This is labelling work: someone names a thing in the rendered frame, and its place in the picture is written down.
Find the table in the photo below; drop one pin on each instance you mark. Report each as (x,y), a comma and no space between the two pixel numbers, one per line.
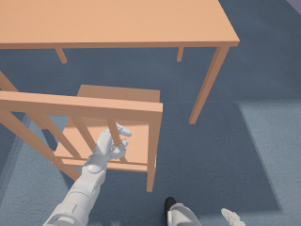
(72,24)

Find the robot right hand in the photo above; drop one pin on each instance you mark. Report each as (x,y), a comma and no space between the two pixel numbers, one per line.
(232,218)

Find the robot left forearm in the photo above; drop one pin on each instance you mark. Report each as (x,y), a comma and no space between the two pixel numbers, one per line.
(79,201)

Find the right robot foot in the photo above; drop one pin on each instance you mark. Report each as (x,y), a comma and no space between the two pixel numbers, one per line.
(168,203)

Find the robot right shin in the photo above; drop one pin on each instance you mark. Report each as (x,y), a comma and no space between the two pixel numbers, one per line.
(176,204)

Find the chair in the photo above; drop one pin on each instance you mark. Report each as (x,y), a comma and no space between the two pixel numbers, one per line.
(92,111)

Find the robot left hand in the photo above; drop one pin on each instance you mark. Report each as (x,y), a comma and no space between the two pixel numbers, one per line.
(105,143)

